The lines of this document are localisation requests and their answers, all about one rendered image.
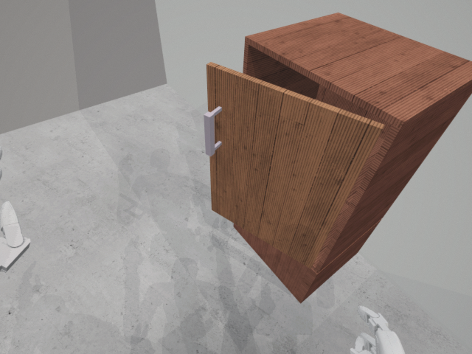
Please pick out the handle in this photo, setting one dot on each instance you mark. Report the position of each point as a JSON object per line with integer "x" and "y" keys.
{"x": 209, "y": 130}

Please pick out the cupboard door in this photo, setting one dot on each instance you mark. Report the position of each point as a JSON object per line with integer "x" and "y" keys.
{"x": 287, "y": 162}

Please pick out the robot left hand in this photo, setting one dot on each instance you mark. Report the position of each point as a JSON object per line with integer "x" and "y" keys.
{"x": 13, "y": 244}

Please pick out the robot right hand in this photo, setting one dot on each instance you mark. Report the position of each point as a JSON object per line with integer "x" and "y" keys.
{"x": 385, "y": 342}

